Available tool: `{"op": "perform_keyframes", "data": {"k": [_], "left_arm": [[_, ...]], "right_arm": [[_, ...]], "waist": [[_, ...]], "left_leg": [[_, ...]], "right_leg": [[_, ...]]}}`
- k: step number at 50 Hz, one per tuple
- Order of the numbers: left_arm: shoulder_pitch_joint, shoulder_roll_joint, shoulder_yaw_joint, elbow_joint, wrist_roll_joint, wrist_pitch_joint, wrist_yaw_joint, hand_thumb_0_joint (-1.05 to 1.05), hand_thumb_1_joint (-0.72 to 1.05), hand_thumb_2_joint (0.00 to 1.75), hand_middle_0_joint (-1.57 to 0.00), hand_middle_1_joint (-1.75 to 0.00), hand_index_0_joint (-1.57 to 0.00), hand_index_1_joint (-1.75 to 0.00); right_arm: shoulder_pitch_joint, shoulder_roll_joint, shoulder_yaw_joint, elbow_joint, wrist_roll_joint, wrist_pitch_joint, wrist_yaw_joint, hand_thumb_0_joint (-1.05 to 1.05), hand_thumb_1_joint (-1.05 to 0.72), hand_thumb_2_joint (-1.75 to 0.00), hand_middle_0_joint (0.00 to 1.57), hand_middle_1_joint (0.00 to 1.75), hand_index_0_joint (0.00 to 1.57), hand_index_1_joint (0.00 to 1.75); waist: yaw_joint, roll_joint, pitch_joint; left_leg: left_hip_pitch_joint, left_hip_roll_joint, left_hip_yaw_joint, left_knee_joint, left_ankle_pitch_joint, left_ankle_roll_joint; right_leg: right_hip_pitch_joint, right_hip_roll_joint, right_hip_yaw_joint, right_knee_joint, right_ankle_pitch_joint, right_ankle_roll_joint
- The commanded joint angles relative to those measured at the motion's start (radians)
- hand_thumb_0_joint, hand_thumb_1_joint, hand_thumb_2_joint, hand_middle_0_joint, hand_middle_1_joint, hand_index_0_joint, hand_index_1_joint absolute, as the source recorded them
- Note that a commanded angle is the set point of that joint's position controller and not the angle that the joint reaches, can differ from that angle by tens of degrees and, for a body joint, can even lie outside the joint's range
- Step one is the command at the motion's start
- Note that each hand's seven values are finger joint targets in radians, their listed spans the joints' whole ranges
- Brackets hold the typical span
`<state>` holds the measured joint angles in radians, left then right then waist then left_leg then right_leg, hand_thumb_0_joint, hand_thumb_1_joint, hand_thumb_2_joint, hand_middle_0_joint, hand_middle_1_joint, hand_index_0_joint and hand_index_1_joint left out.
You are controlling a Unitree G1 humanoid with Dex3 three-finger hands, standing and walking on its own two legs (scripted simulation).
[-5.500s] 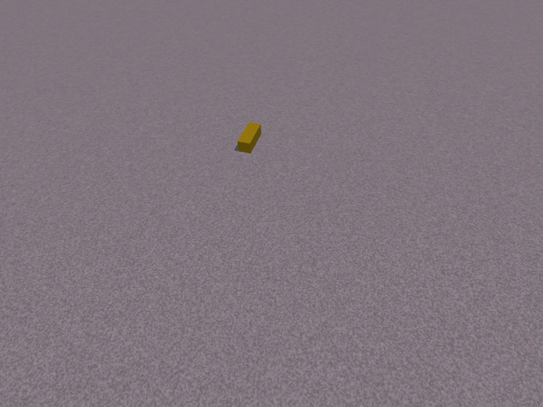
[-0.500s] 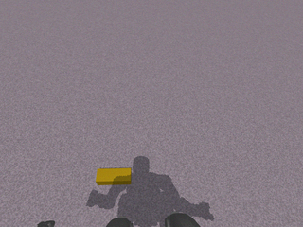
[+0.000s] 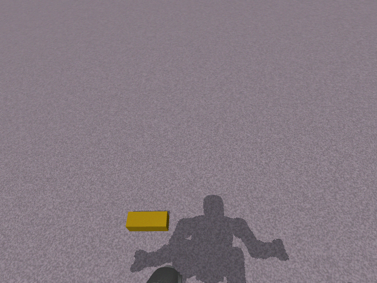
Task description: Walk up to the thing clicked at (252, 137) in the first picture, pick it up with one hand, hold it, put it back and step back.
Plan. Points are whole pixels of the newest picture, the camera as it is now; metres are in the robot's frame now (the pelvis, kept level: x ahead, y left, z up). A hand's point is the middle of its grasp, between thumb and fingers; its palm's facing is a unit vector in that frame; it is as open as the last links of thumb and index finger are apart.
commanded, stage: walk up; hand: left
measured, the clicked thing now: (148, 221) +0.48 +0.31 -0.71
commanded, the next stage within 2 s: stand in 1.50 s
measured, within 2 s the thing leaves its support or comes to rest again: neither
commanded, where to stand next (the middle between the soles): +0.11 +0.08 m, yaw +1 degrees
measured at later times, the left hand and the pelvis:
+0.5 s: hand out of the picture +0.10 +0.32 -0.14, palm faces -0.03 -0.92 -0.39, open 7.4 cm; pelvis +0.01 +0.06 +0.01, yaw +0 degrees
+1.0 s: hand out of the picture +0.11 +0.30 -0.12, palm faces -0.04 -0.93 -0.37, open 7.4 cm; pelvis +0.01 +0.05 +0.03, yaw -1 degrees
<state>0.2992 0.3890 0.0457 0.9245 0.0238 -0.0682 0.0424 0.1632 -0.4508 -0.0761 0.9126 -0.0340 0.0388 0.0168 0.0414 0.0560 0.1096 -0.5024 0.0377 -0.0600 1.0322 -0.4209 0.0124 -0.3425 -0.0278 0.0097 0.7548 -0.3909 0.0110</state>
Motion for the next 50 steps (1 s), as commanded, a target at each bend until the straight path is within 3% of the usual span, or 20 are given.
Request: {"op": "perform_keyframes", "data": {"k": [1, 3, 5, 6, 7, 8, 9, 11, 13, 14, 15, 16, 17, 19, 21, 22, 23, 25, 28, 50], "left_arm": [[0.062, 0.311, 0.084, -0.062, -0.009, -0.021, 0.029, 0.0, 0.9, 0.9, -0.2, -0.3, -0.2, -0.3], [0.037, 0.317, 0.077, -0.072, -0.015, -0.014, 0.026, 0.0, 0.9, 0.9, -0.2, -0.3, -0.2, -0.3], [-0.036, 0.309, 0.064, -0.092, -0.026, 0.0, 0.021, 0.0, 0.9, 0.9, -0.2, -0.3, -0.2, -0.3], [-0.044, 0.266, 0.045, -0.099, -0.029, 0.004, 0.019, 0.0, 0.9, 0.9, -0.2, -0.3, -0.2, -0.3], [-0.031, 0.201, 0.024, -0.109, -0.035, 0.005, 0.017, 0.0, 0.9, 0.9, -0.2, -0.3, -0.2, -0.3], [-0.064, 0.241, 0.034, -0.081, -0.036, 0.01, 0.032, 0.0, 0.9, 0.9, -0.2, -0.3, -0.2, -0.3], [-0.085, 0.264, 0.032, -0.07, -0.03, 0.011, 0.031, 0.0, 0.9, 0.9, -0.2, -0.3, -0.2, -0.3], [-0.046, 0.239, 0.034, -0.032, -0.031, 0.007, 0.017, 0.0, 0.9, 0.9, -0.2, -0.3, -0.2, -0.3], [0.015, 0.224, 0.036, 0.011, -0.027, -0.003, 0.008, 0.0, 0.9, 0.9, -0.2, -0.3, -0.2, -0.3], [0.013, 0.244, 0.043, 0.024, -0.018, -0.006, 0.006, 0.0, 0.9, 0.9, -0.2, -0.3, -0.2, -0.3], [-0.014, 0.282, 0.047, 0.015, -0.009, -0.01, 0.008, 0.0, 0.9, 0.9, -0.2, -0.3, -0.2, -0.3], [-0.056, 0.342, 0.053, 0.014, -0.009, -0.009, 0.003, 0.0, 0.9, 0.9, -0.2, -0.3, -0.2, -0.3], [-0.14, 0.344, 0.049, -0.005, -0.007, -0.008, 0.0, 0.0, 0.9, 0.9, -0.2, -0.3, -0.2, -0.3], [-0.237, 0.282, 0.025, -0.012, -0.012, 0.004, -0.007, 0.0, 0.9, 0.9, -0.2, -0.3, -0.2, -0.3], [-0.203, 0.225, 0.01, 0.018, -0.021, 0.018, -0.011, 0.0, 0.9, 0.9, -0.2, -0.3, -0.2, -0.3], [-0.172, 0.232, 0.012, 0.039, -0.021, 0.02, -0.011, 0.0, 0.9, 0.9, -0.2, -0.3, -0.2, -0.3], [-0.169, 0.22, 0.011, 0.054, -0.021, 0.016, -0.013, 0.0, 0.9, 0.9, -0.2, -0.3, -0.2, -0.3], [-0.157, 0.216, 0.009, 0.076, -0.027, 0.005, -0.014, 0.0, 0.9, 0.9, -0.2, -0.3, -0.2, -0.3], [-0.215, 0.231, 0.007, 0.081, -0.033, 0.007, -0.014, 0.0, 0.9, 0.9, -0.2, -0.3, -0.2, -0.3], [-0.309, 0.205, -0.003, 0.172, -0.015, 0.022, -0.03, 0.0, 0.9, 0.9, -0.2, -0.3, -0.2, -0.3]], "right_arm": [[-0.051, -0.148, -0.046, -0.093, 0.005, -0.024, -0.004, 0.0, -0.9, -0.9, 0.2, 0.3, 0.2, 0.3], [-0.046, -0.134, -0.042, -0.088, 0.017, -0.034, -0.005, 0.0, -0.9, -0.9, 0.2, 0.3, 0.2, 0.3], [0.025, -0.123, -0.045, -0.053, 0.02, -0.047, -0.007, 0.0, -0.9, -0.9, 0.2, 0.3, 0.2, 0.3], [0.073, -0.152, -0.054, -0.031, 0.01, -0.054, -0.014, 0.0, -0.9, -0.9, 0.2, 0.3, 0.2, 0.3], [0.049, -0.245, -0.072, -0.044, 0.003, -0.057, -0.016, 0.0, -0.9, -0.9, 0.2, 0.3, 0.2, 0.3], [0.016, -0.269, -0.07, -0.056, 0.031, -0.053, -0.013, 0.0, -0.9, -0.9, 0.2, 0.3, 0.2, 0.3], [-0.003, -0.241, -0.065, -0.058, 0.028, -0.049, -0.008, 0.0, -0.9, -0.9, 0.2, 0.3, 0.2, 0.3], [-0.068, -0.195, -0.037, -0.065, 0.026, -0.044, -0.015, 0.0, -0.9, -0.9, 0.2, 0.3, 0.2, 0.3], [-0.14, -0.183, -0.022, -0.054, 0.037, -0.04, -0.015, 0.0, -0.9, -0.9, 0.2, 0.3, 0.2, 0.3], [-0.143, -0.146, -0.006, -0.053, 0.043, -0.039, -0.013, 0.0, -0.9, -0.9, 0.2, 0.3, 0.2, 0.3], [-0.136, -0.119, 0.003, -0.054, 0.047, -0.036, -0.013, 0.0, -0.9, -0.9, 0.2, 0.3, 0.2, 0.3], [-0.122, -0.125, -0.002, -0.038, 0.048, -0.03, -0.019, 0.0, -0.9, -0.9, 0.2, 0.3, 0.2, 0.3], [-0.095, -0.129, -0.009, -0.008, 0.042, -0.03, -0.021, 0.0, -0.9, -0.9, 0.2, 0.3, 0.2, 0.3], [-0.035, -0.133, -0.011, 0.047, 0.041, -0.041, -0.014, 0.0, -0.9, -0.9, 0.2, 0.3, 0.2, 0.3], [-0.098, -0.18, -0.013, 0.054, 0.037, -0.055, -0.01, 0.0, -0.9, -0.9, 0.2, 0.3, 0.2, 0.3], [-0.118, -0.19, -0.009, 0.051, 0.031, -0.059, -0.009, 0.0, -0.9, -0.9, 0.2, 0.3, 0.2, 0.3], [-0.135, -0.184, -0.003, 0.056, 0.031, -0.063, -0.009, 0.0, -0.9, -0.9, 0.2, 0.3, 0.2, 0.3], [-0.17, -0.155, 0.009, 0.067, 0.034, -0.063, -0.01, 0.0, -0.9, -0.9, 0.2, 0.3, 0.2, 0.3], [-0.141, -0.143, 0.013, 0.103, 0.034, -0.061, -0.016, 0.0, -0.9, -0.9, 0.2, 0.3, 0.2, 0.3], [-0.169, -0.127, 0.013, 0.182, 0.03, -0.046, -0.004, 0.0, -0.9, -0.9, 0.2, 0.3, 0.2, 0.3]], "waist": [[0.014, -0.239, -0.115], [0.001, -0.269, -0.148], [-0.059, -0.242, -0.176], [-0.084, -0.161, -0.199], [-0.086, 0.099, -0.231], [-0.087, 0.126, -0.229], [-0.085, 0.079, -0.199], [-0.038, 0.058, -0.141], [0.018, 0.107, -0.115], [0.02, 0.046, -0.127], [0.005, -0.033, -0.124], [-0.016, -0.122, -0.128], [-0.049, -0.153, -0.101], [-0.092, -0.105, -0.084], [-0.04, 0.025, -0.068], [-0.022, -0.005, -0.071], [-0.011, -0.013, -0.081], [0.004, 0.02, -0.133], [-0.028, 0.017, -0.174], [-0.046, -0.073, -0.139]], "left_leg": [[-0.058, 0.014, 0.018, -0.14, -0.05, -0.002], [0.041, -0.012, 0.06, -0.251, -0.041, 0.004], [0.247, -0.05, 0.106, -0.47, 0.144, 0.021], [0.373, -0.025, 0.048, -0.514, 0.222, 0.038], [0.488, 0.179, -0.267, -0.534, 0.328, 0.125], [0.385, 0.304, -0.363, -0.528, 0.345, 0.264], [0.324, 0.287, -0.312, -0.528, 0.347, 0.28], [0.237, 0.202, -0.195, -0.484, 0.328, 0.211], [0.109, 0.125, -0.099, -0.422, 0.362, 0.119], [0.068, 0.095, -0.078, -0.378, 0.331, 0.076], [0.026, 0.043, -0.047, -0.311, 0.25, 0.034], [0.1, -0.009, 0.002, -0.247, 0.063, 0.021], [0.18, -0.002, 0.013, -0.242, -0.033, 0.018], [0.279, 0.021, -0.031, -0.449, 0.059, 0.033], [0.203, 0.168, -0.262, -0.641, 0.007, 0.107], [0.188, 0.205, -0.292, -0.652, 0.057, 0.139], [0.174, 0.195, -0.256, -0.63, 0.147, 0.134], [0.183, 0.126, -0.124, -0.572, 0.311, 0.073], [0.258, 0.078, -0.051, -0.576, 0.399, 0.029], [0.389, 0.07, -0.002, -0.728, 0.25, 0.006]], "right_leg": [[0.205, -0.224, 0.289, -0.171, 0.645, -0.212], [0.183, -0.205, 0.238, -0.115, 0.753, -0.2], [0.058, -0.172, 0.166, -0.031, 0.67, -0.16], [-0.038, -0.144, 0.135, 0.051, 0.548, -0.11], [-0.236, -0.022, 0.026, 0.196, 0.256, -0.027], [-0.18, 0.008, -0.026, 0.182, -0.149, -0.022], [-0.151, -0.006, 0.012, 0.206, -0.235, -0.022], [-0.08, -0.005, -0.017, 0.104, -0.138, -0.023], [0.098, 0.009, -0.038, -0.124, 0.116, -0.027], [0.156, -0.023, 0.033, -0.146, 0.212, -0.041], [0.152, -0.126, 0.226, -0.239, 0.173, -0.088], [0.041, -0.25, 0.375, -0.318, 0.074, -0.172], [-0.043, -0.282, 0.392, -0.318, 0.053, -0.203], [-0.113, -0.17, 0.206, -0.256, 0.029, -0.11], [-0.053, -0.004, 0.009, -0.066, 0.022, -0.025], [-0.01, 0.004, 0.003, -0.069, -0.004, -0.02], [0.046, -0.003, 0.017, -0.117, 0.022, -0.024], [0.158, -0.038, 0.055, -0.215, 0.196, -0.036], [0.186, -0.074, 0.076, -0.231, 0.376, -0.042], [0.172, -0.1, 0.098, -0.468, 0.238, -0.021]]}}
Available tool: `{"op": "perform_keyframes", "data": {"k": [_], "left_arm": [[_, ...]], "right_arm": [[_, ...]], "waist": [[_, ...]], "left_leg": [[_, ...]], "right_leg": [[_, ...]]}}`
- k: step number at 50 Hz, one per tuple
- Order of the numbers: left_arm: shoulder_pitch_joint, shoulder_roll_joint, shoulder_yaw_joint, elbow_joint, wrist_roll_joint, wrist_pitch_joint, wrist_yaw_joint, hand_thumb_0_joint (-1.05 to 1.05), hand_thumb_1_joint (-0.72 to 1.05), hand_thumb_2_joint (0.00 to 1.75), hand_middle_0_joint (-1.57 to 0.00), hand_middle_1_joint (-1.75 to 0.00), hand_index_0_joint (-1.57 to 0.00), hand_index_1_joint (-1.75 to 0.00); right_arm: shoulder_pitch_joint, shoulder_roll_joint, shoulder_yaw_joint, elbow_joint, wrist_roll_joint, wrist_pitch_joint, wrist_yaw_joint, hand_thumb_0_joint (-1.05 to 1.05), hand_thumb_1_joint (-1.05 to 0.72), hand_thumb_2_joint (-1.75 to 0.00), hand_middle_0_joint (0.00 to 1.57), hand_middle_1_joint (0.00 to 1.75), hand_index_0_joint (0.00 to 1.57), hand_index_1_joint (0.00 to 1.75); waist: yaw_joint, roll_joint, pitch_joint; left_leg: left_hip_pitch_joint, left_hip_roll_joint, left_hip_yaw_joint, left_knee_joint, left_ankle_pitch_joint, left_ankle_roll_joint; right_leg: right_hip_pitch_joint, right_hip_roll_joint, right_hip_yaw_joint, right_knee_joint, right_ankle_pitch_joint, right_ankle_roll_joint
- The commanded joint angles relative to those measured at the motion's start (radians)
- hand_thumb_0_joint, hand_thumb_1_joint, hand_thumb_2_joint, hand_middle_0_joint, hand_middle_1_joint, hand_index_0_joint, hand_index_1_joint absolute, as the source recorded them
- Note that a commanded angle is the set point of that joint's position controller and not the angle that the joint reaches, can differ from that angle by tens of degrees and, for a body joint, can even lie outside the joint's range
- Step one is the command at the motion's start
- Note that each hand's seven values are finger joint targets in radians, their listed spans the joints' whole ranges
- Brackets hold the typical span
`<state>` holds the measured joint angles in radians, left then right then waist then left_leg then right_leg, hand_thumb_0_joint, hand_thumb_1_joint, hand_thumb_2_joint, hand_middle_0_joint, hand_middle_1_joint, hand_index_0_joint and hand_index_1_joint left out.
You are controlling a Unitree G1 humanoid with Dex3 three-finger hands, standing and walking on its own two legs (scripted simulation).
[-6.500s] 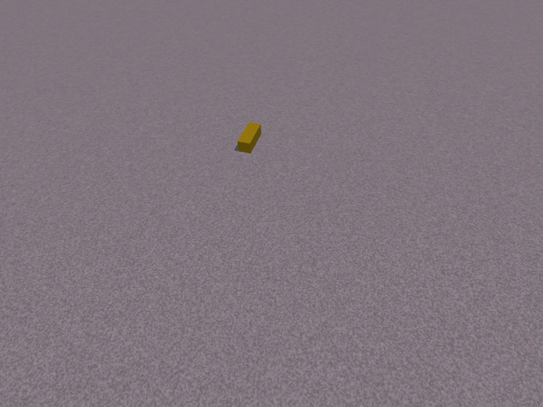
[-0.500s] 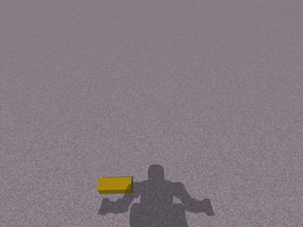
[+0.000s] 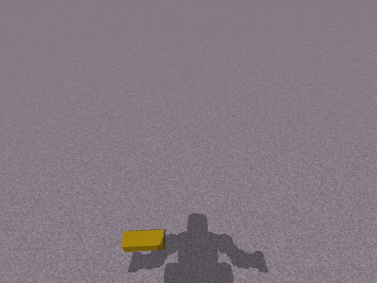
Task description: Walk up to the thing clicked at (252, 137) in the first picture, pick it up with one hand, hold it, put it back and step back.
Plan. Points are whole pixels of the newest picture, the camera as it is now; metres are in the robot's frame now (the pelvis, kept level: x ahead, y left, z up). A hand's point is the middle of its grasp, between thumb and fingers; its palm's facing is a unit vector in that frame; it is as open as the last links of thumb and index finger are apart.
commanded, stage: walk up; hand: left
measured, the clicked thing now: (144, 240) +0.47 +0.28 -0.74
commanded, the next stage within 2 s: stand in 0.50 s
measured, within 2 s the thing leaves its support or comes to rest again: neither
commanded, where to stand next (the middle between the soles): +0.10 +0.03 m, yaw +2 degrees
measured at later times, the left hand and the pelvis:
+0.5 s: hand out of the picture +0.10 +0.25 -0.15, palm faces -0.02 -0.93 -0.36, open 7.4 cm; pelvis +0.01 +0.00 +0.00, yaw +0 degrees
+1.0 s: hand out of the picture +0.10 +0.24 -0.15, palm faces -0.02 -0.94 -0.34, open 7.4 cm; pelvis +0.01 -0.01 +0.00, yaw +0 degrees
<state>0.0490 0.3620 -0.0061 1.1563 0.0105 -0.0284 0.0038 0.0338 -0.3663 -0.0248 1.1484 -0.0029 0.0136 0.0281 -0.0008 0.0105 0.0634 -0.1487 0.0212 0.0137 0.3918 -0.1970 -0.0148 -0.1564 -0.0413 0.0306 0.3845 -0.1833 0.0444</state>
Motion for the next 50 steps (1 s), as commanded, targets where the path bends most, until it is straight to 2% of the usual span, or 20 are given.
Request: {"op": "perform_keyframes", "data": {"k": [1, 2, 8, 24, 25, 27, 29, 32, 36, 39, 41, 48, 49, 50], "left_arm": [[-0.059, 0.229, 0.049, -0.056, -0.002, -0.017, 0.008, 0.0, 0.9, 0.9, -0.2, -0.3, -0.2, -0.3], [-0.061, 0.229, 0.051, -0.058, 0.0, -0.017, 0.008, 0.0, 0.9, 0.9, -0.2, -0.3, -0.2, -0.3], [-0.044, 0.225, 0.053, -0.063, -0.001, -0.017, 0.008, 0.0, 0.9, 0.9, -0.2, -0.3, -0.2, -0.3], [-0.027, 0.211, 0.054, -0.067, 0.001, -0.01, 0.013, 0.0, 0.9, 0.9, -0.2, -0.3, -0.2, -0.3], [-0.025, 0.208, 0.055, -0.067, -0.008, -0.006, 0.01, 0.0, 0.9, 0.9, -0.2, -0.3, -0.2, -0.3], [-0.025, 0.202, 0.056, -0.072, -0.007, -0.001, 0.009, 0.0, 0.9, 0.9, -0.2, -0.3, -0.2, -0.3], [-0.012, 0.202, 0.057, -0.075, -0.006, -0.002, 0.007, 0.0, 0.9, 0.9, -0.2, -0.3, -0.2, -0.3], [-0.016, 0.205, 0.059, -0.081, -0.007, -0.004, 0.006, 0.0, 0.9, 0.9, -0.2, -0.3, -0.2, -0.3], [-0.014, 0.207, 0.059, -0.086, -0.005, -0.001, 0.005, 0.0, 0.9, 0.9, -0.2, -0.3, -0.2, -0.3], [-0.013, 0.201, 0.058, -0.089, -0.004, 0.001, 0.004, 0.0, 0.9, 0.9, -0.2, -0.3, -0.2, -0.3], [-0.02, 0.21, 0.059, -0.091, -0.003, -0.001, 0.004, 0.0, 0.9, 0.9, -0.2, -0.3, -0.2, -0.3], [-0.001, 0.204, 0.054, -0.091, -0.002, -0.002, 0.003, 0.0, 0.9, 0.9, -0.2, -0.3, -0.2, -0.3], [-0.012, 0.216, 0.057, -0.093, -0.002, -0.003, 0.004, 0.0, 0.9, 0.9, -0.2, -0.3, -0.2, -0.3], [-0.003, 0.209, 0.056, -0.096, -0.001, -0.004, 0.004, 0.0, 0.9, 0.9, -0.2, -0.3, -0.2, -0.3]], "right_arm": [[-0.039, -0.203, -0.036, -0.052, 0.0, -0.021, -0.015, 0.0, -0.9, -0.9, 0.2, 0.3, 0.2, 0.3], [-0.038, -0.211, -0.04, -0.05, -0.003, -0.021, -0.016, 0.0, -0.9, -0.9, 0.2, 0.3, 0.2, 0.3], [-0.027, -0.206, -0.039, -0.055, -0.003, -0.024, -0.018, 0.0, -0.9, -0.9, 0.2, 0.3, 0.2, 0.3], [-0.002, -0.207, -0.047, -0.06, -0.004, -0.022, -0.023, 0.0, -0.9, -0.9, 0.2, 0.3, 0.2, 0.3], [-0.01, -0.17, -0.03, -0.063, -0.005, -0.031, -0.024, 0.0, -0.9, -0.9, 0.2, 0.3, 0.2, 0.3], [-0.013, -0.19, -0.034, -0.062, -0.007, -0.036, -0.027, 0.0, -0.9, -0.9, 0.2, 0.3, 0.2, 0.3], [-0.016, -0.196, -0.036, -0.064, -0.006, -0.039, -0.029, 0.0, -0.9, -0.9, 0.2, 0.3, 0.2, 0.3], [-0.015, -0.191, -0.033, -0.065, -0.005, -0.042, -0.029, 0.0, -0.9, -0.9, 0.2, 0.3, 0.2, 0.3], [-0.016, -0.188, -0.03, -0.065, -0.004, -0.041, -0.031, 0.0, -0.9, -0.9, 0.2, 0.3, 0.2, 0.3], [-0.024, -0.19, -0.029, -0.066, -0.004, -0.04, -0.03, 0.0, -0.9, -0.9, 0.2, 0.3, 0.2, 0.3], [-0.017, -0.192, -0.033, -0.068, -0.005, -0.038, -0.03, 0.0, -0.9, -0.9, 0.2, 0.3, 0.2, 0.3], [-0.021, -0.191, -0.031, -0.067, -0.005, -0.036, -0.026, 0.0, -0.9, -0.9, 0.2, 0.3, 0.2, 0.3], [-0.01, -0.183, -0.03, -0.067, -0.006, -0.036, -0.026, 0.0, -0.9, -0.9, 0.2, 0.3, 0.2, 0.3], [-0.01, -0.194, -0.033, -0.066, -0.006, -0.037, -0.026, 0.0, -0.9, -0.9, 0.2, 0.3, 0.2, 0.3]], "waist": [[-0.002, -0.025, -0.08], [-0.005, -0.023, -0.083], [0.0, -0.02, -0.104], [-0.005, -0.009, -0.104], [-0.005, -0.063, -0.077], [-0.004, -0.033, -0.089], [-0.003, -0.015, -0.114], [-0.007, -0.003, -0.121], [-0.007, -0.001, -0.114], [-0.004, 0.0, -0.091], [-0.011, -0.021, -0.109], [-0.005, -0.01, -0.081], [-0.013, -0.028, -0.085], [-0.007, -0.02, -0.103]], "left_leg": [[0.028, 0.084, -0.078, -0.093, 0.018, 0.031], [0.027, 0.088, -0.081, -0.099, 0.004, 0.032], [0.051, 0.09, -0.076, -0.093, 0.081, 0.03], [0.061, 0.099, -0.073, -0.096, 0.143, 0.035], [0.045, 0.108, -0.094, -0.119, 0.161, 0.023], [0.048, 0.107, -0.088, -0.116, 0.147, 0.021], [0.077, 0.114, -0.083, -0.107, 0.205, 0.023], [0.081, 0.115, -0.077, -0.099, 0.222, 0.02], [0.073, 0.113, -0.072, -0.108, 0.207, 0.017], [0.063, 0.112, -0.074, -0.118, 0.155, 0.016], [0.08, 0.114, -0.071, -0.108, 0.173, 0.018], [0.067, 0.107, -0.074, -0.12, 0.086, 0.018], [0.062, 0.108, -0.075, -0.12, 0.092, 0.018], [0.085, 0.112, -0.073, -0.11, 0.122, 0.02]], "right_leg": [[-0.023, -0.083, 0.078, -0.099, 0.006, -0.053], [-0.019, -0.082, 0.072, -0.102, 0.003, -0.054], [-0.001, -0.086, 0.068, -0.094, 0.078, -0.052], [0.022, -0.08, 0.048, -0.076, 0.138, -0.05], [0.014, -0.073, 0.052, -0.079, 0.141, -0.046], [0.03, -0.076, 0.058, -0.08, 0.13, -0.046], [0.039, -0.082, 0.06, -0.076, 0.181, -0.05], [0.057, -0.086, 0.063, -0.074, 0.209, -0.05], [0.062, -0.085, 0.062, -0.081, 0.21, -0.05], [0.043, -0.079, 0.06, -0.095, 0.156, -0.048], [0.048, -0.085, 0.065, -0.095, 0.173, -0.051], [0.02, -0.079, 0.065, -0.121, 0.103, -0.049], [0.031, -0.084, 0.07, -0.118, 0.105, -0.052], [0.029, -0.084, 0.069, -0.113, 0.137, -0.053]]}}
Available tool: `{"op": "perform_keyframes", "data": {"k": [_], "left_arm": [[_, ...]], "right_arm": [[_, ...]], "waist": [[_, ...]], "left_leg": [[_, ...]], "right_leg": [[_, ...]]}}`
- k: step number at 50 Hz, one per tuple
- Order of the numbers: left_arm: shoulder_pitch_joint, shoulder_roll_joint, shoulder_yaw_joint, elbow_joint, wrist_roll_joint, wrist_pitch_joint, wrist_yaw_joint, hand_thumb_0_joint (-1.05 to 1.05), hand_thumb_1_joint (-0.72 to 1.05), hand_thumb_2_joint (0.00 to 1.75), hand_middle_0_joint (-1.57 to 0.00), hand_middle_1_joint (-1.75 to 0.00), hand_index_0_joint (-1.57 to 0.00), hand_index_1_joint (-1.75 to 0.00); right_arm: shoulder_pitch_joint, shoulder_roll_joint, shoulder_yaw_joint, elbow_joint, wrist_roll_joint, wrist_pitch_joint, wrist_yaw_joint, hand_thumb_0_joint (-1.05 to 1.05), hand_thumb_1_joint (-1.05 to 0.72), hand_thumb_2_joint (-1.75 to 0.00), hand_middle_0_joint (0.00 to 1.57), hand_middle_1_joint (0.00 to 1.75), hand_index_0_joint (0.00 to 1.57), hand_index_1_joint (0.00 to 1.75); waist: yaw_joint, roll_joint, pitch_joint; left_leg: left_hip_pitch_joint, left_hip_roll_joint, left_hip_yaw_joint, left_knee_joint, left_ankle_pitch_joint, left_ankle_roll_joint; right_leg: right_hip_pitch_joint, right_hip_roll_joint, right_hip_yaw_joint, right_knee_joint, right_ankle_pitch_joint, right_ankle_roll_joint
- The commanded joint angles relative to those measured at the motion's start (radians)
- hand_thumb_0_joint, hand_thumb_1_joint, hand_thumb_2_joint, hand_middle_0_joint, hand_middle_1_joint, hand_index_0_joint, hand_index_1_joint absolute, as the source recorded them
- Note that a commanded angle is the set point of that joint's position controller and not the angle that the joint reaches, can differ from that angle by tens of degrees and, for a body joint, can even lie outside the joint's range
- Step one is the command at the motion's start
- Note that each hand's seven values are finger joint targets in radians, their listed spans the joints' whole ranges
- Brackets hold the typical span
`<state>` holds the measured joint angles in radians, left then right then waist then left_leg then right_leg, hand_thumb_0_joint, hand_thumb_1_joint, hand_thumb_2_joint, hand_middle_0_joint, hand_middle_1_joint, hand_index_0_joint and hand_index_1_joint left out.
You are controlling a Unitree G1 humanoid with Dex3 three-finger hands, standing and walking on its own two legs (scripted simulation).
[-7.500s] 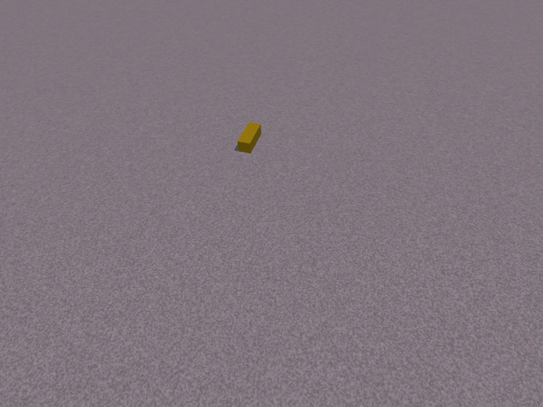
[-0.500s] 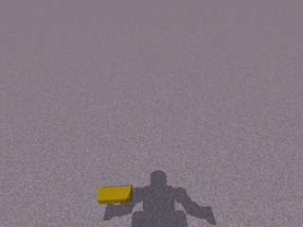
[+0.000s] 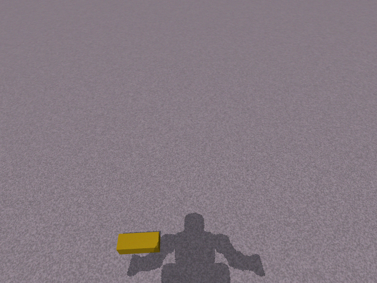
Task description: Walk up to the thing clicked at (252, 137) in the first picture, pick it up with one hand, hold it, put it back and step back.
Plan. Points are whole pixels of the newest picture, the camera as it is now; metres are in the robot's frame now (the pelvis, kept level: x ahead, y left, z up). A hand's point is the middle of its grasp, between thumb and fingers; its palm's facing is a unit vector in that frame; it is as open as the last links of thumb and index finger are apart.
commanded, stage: stand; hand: left
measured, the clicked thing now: (139, 243) +0.46 +0.29 -0.75
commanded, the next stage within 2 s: none
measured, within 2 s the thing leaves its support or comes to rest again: neither
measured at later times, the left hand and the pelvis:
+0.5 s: hand out of the picture +0.08 +0.25 -0.16, palm faces -0.04 -0.94 -0.35, open 7.4 cm; pelvis +0.00 +0.00 +0.00, yaw +0 degrees
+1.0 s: hand out of the picture +0.08 +0.25 -0.16, palm faces -0.04 -0.94 -0.35, open 7.4 cm; pelvis +0.00 +0.00 +0.00, yaw +0 degrees
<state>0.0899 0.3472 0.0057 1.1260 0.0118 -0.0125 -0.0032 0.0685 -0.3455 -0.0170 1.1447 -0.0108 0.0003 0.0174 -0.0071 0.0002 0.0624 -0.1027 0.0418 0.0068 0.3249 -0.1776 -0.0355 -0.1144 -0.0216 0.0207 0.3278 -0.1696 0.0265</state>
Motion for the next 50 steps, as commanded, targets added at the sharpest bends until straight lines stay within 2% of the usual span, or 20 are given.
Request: {"op": "perform_keyframes", "data": {"k": [1, 6, 11, 16, 18, 21, 24, 29, 35, 40, 46, 50], "left_arm": [[-0.05, 0.224, 0.043, -0.066, -0.004, -0.019, 0.01, 0.0, 0.9, 0.9, -0.2, -0.3, -0.2, -0.3], [-0.041, 0.229, 0.043, -0.066, -0.005, -0.019, 0.01, 0.0, 0.9, 0.9, -0.2, -0.3, -0.2, -0.3], [-0.039, 0.232, 0.041, -0.062, -0.003, -0.017, 0.01, 0.0, 0.9, 0.9, -0.2, -0.3, -0.2, -0.3], [-0.029, 0.225, 0.035, -0.067, -0.004, -0.019, 0.01, 0.0, 0.9, 0.9, -0.2, -0.3, -0.2, -0.3], [-0.034, 0.23, 0.037, -0.065, -0.005, -0.017, 0.009, 0.0, 0.9, 0.9, -0.2, -0.3, -0.2, -0.3], [-0.028, 0.232, 0.035, -0.065, -0.004, -0.016, 0.009, 0.0, 0.9, 0.9, -0.2, -0.3, -0.2, -0.3], [-0.021, 0.226, 0.031, -0.064, -0.005, -0.02, 0.01, 0.0, 0.9, 0.9, -0.2, -0.3, -0.2, -0.3], [-0.028, 0.23, 0.031, -0.068, -0.004, -0.016, 0.01, 0.0, 0.9, 0.9, -0.2, -0.3, -0.2, -0.3], [-0.024, 0.235, 0.031, -0.066, -0.003, -0.017, 0.01, 0.0, 0.9, 0.9, -0.2, -0.3, -0.2, -0.3], [-0.02, 0.232, 0.03, -0.067, -0.003, -0.019, 0.01, 0.0, 0.9, 0.9, -0.2, -0.3, -0.2, -0.3], [-0.022, 0.232, 0.031, -0.066, -0.003, -0.015, 0.01, 0.0, 0.9, 0.9, -0.2, -0.3, -0.2, -0.3], [-0.013, 0.233, 0.031, -0.069, -0.002, -0.018, 0.011, 0.0, 0.9, 0.9, -0.2, -0.3, -0.2, -0.3]], "right_arm": [[-0.038, -0.21, -0.037, -0.059, 0.002, -0.023, -0.016, 0.0, -0.9, -0.9, 0.2, 0.3, 0.2, 0.3], [-0.039, -0.209, -0.037, -0.061, 0.001, -0.024, -0.016, 0.0, -0.9, -0.9, 0.2, 0.3, 0.2, 0.3], [-0.033, -0.211, -0.036, -0.057, 0.002, -0.02, -0.016, 0.0, -0.9, -0.9, 0.2, 0.3, 0.2, 0.3], [-0.021, -0.22, -0.035, -0.053, 0.002, -0.022, -0.015, 0.0, -0.9, -0.9, 0.2, 0.3, 0.2, 0.3], [-0.013, -0.216, -0.033, -0.052, 0.0, -0.022, -0.017, 0.0, -0.9, -0.9, 0.2, 0.3, 0.2, 0.3], [-0.021, -0.221, -0.035, -0.056, 0.002, -0.024, -0.017, 0.0, -0.9, -0.9, 0.2, 0.3, 0.2, 0.3], [-0.013, -0.221, -0.033, -0.053, 0.003, -0.024, -0.016, 0.0, -0.9, -0.9, 0.2, 0.3, 0.2, 0.3], [-0.01, -0.22, -0.031, -0.053, 0.002, -0.024, -0.019, 0.0, -0.9, -0.9, 0.2, 0.3, 0.2, 0.3], [-0.013, -0.221, -0.032, -0.058, 0.004, -0.024, -0.019, 0.0, -0.9, -0.9, 0.2, 0.3, 0.2, 0.3], [-0.009, -0.224, -0.032, -0.058, 0.004, -0.024, -0.017, 0.0, -0.9, -0.9, 0.2, 0.3, 0.2, 0.3], [-0.008, -0.219, -0.031, -0.061, 0.002, -0.021, -0.017, 0.0, -0.9, -0.9, 0.2, 0.3, 0.2, 0.3], [-0.009, -0.225, -0.033, -0.063, 0.003, -0.023, -0.016, 0.0, -0.9, -0.9, 0.2, 0.3, 0.2, 0.3]], "waist": [[-0.004, -0.004, -0.086], [0.0, -0.012, -0.098], [0.0, -0.026, -0.071], [0.001, -0.001, -0.087], [-0.002, -0.001, -0.074], [0.004, 0.001, -0.09], [0.003, -0.007, -0.093], [0.004, 0.008, -0.081], [0.003, -0.001, -0.093], [0.001, 0.0, -0.082], [0.001, -0.004, -0.058], [0.003, 0.001, -0.086]], "left_leg": [[0.022, 0.087, -0.065, -0.05, 0.091, 0.039], [0.033, 0.092, -0.068, -0.048, 0.112, 0.039], [0.012, 0.089, -0.071, -0.055, 0.058, 0.041], [0.02, 0.091, -0.068, -0.046, 0.094, 0.043], [0.0, 0.087, -0.067, -0.059, 0.054, 0.041], [0.018, 0.094, -0.074, -0.055, 0.116, 0.041], [0.029, 0.094, -0.07, -0.044, 0.132, 0.042], [0.02, 0.093, -0.066, -0.052, 0.103, 0.04], [0.031, 0.095, -0.069, -0.05, 0.139, 0.042], [0.03, 0.095, -0.067, -0.051, 0.127, 0.041], [0.011, 0.089, -0.067, -0.064, 0.048, 0.04], [0.028, 0.094, -0.069, -0.053, 0.1, 0.043]], "right_leg": [[-0.015, -0.103, 0.081, -0.059, 0.116, -0.033], [-0.007, -0.101, 0.075, -0.051, 0.118, -0.037], [-0.023, -0.1, 0.079, -0.067, 0.056, -0.038], [-0.011, -0.104, 0.08, -0.06, 0.109, -0.039], [-0.012, -0.101, 0.08, -0.061, 0.071, -0.038], [-0.007, -0.099, 0.072, -0.047, 0.112, -0.04], [-0.006, -0.103, 0.073, -0.049, 0.136, -0.038], [-0.015, -0.104, 0.079, -0.052, 0.118, -0.04], [-0.004, -0.102, 0.071, -0.04, 0.144, -0.04], [-0.01, -0.101, 0.073, -0.049, 0.139, -0.038], [-0.035, -0.097, 0.076, -0.065, 0.046, -0.041], [-0.018, -0.1, 0.073, -0.051, 0.107, -0.041]]}}
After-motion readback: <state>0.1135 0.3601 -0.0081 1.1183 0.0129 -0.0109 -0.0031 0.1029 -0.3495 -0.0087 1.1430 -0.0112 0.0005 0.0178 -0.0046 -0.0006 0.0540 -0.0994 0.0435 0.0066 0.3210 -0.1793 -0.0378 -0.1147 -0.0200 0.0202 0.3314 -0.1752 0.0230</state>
